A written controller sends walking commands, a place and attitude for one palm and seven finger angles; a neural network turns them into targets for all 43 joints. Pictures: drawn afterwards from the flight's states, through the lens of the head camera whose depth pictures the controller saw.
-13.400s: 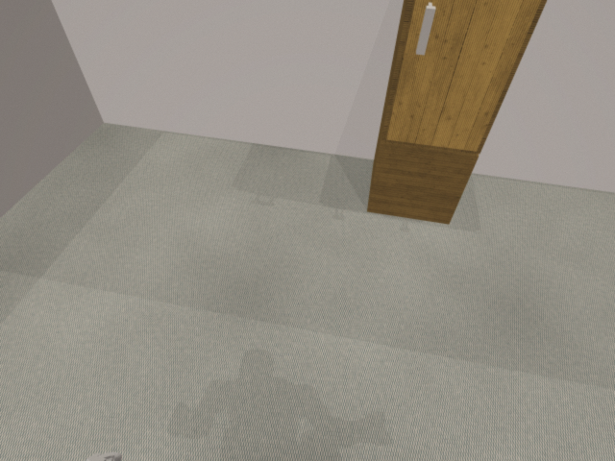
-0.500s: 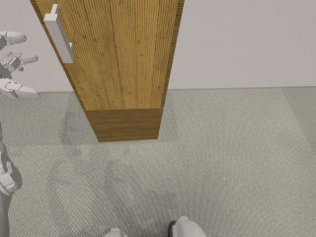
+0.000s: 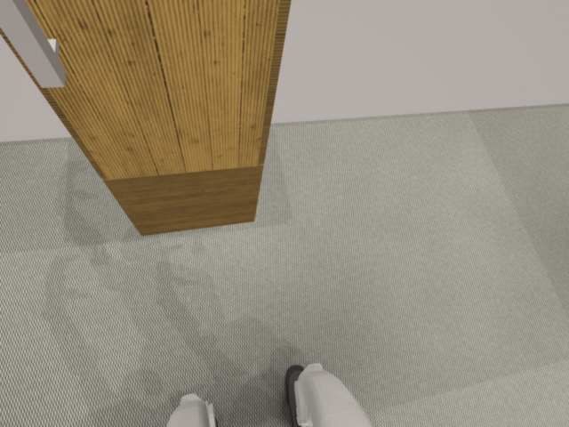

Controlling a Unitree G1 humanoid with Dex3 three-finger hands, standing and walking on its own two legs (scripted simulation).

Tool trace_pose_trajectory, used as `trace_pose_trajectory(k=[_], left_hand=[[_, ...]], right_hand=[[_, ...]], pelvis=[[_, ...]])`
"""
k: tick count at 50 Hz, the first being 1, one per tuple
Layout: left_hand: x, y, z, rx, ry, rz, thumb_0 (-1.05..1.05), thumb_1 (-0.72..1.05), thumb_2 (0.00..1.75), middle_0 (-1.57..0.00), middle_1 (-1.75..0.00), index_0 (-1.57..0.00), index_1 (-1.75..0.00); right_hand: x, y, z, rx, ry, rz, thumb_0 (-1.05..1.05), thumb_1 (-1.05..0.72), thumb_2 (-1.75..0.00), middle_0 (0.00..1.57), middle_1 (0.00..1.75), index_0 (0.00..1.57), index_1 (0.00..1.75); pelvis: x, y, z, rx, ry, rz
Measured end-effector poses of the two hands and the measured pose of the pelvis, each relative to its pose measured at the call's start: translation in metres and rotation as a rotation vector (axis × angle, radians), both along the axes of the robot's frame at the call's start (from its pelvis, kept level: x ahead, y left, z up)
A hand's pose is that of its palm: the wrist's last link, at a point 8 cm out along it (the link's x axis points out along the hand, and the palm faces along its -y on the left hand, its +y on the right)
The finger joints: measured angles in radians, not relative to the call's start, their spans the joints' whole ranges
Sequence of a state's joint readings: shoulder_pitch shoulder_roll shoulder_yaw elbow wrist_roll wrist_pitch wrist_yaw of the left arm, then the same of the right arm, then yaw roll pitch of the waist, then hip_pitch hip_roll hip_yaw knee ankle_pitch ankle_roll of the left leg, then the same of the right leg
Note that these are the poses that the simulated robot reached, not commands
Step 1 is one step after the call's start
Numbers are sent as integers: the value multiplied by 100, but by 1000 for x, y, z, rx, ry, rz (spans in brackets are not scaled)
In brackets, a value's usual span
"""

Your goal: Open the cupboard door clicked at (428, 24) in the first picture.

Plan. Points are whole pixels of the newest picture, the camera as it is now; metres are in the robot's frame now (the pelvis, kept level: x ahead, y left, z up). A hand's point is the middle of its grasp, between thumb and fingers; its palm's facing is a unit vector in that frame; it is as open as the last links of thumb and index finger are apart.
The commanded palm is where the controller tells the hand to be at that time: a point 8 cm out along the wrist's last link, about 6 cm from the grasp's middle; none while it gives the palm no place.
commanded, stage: move the hooked fingers beside the handle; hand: left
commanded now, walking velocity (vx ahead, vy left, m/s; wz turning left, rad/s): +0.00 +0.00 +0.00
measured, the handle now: (29, 22) +0.60 +0.23 +0.12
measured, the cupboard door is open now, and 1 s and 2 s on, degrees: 0 0 0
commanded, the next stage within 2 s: slide the fingers in behind the handle in 0.74 s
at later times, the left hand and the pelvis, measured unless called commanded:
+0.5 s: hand out of the picture +0.55 +0.30 +0.13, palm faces +0.03 -1.00 +0.00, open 14.0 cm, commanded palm +0.53 +0.33 +0.12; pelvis +0.02 +0.00 +0.00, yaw -1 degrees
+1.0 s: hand out of the picture +0.54 +0.28 +0.13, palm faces +0.02 -1.00 -0.02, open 14.0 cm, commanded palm +0.53 +0.31 +0.12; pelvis +0.01 +0.00 +0.00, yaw +0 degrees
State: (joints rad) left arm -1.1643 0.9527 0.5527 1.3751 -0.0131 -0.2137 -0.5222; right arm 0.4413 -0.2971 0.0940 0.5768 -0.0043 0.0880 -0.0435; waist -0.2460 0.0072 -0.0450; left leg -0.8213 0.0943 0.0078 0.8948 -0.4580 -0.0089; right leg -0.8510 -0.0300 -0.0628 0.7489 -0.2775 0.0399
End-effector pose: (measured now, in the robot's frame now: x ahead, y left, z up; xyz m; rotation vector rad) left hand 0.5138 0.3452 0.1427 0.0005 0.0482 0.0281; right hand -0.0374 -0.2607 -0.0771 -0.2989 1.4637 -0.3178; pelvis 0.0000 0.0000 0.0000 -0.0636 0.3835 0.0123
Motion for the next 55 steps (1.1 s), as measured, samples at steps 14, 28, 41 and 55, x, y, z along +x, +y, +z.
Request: trace_pose_trajectory(k=[14,28,41,55], left_hand=[[11,7,-20,0,4,-5,-1,-50,30,-30,-120,-30,-120],[7,4,-14,-2,-2,6,-1,-50,30,-30,-120,-30,-120],[1,-4,-14,11,-4,6,-1,-50,30,-30,-120,-30,-120],[12,-22,-18,3,0,-11,-1,-50,30,-30,-120,-30,-120]], right_hand=[[-6,12,1,30,81,-28,0,-90,-90,20,30,21,30],[32,7,-2,45,-3,6,0,-91,-90,20,30,21,30],[45,-3,-6,30,-44,39,0,-91,-90,20,30,21,29],[8,-1,-4,22,18,-2,0,-91,-90,20,30,21,29]], pelvis=[[10,4,-3,-12,39,-6],[21,2,0,-14,16,0],[15,-2,0,-9,5,11],[7,-3,-3,-8,19,4]])
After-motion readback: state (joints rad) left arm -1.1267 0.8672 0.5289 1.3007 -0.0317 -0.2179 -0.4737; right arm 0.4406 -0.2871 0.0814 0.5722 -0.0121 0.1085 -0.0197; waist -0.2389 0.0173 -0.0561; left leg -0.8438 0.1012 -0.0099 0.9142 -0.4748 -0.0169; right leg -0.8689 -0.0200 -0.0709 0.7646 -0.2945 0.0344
